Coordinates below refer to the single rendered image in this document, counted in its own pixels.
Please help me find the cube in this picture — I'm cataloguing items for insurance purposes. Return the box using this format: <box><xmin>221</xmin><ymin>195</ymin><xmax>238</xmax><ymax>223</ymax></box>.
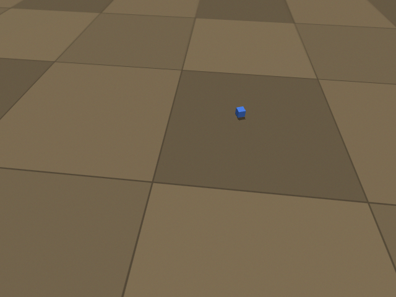
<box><xmin>235</xmin><ymin>106</ymin><xmax>246</xmax><ymax>118</ymax></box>

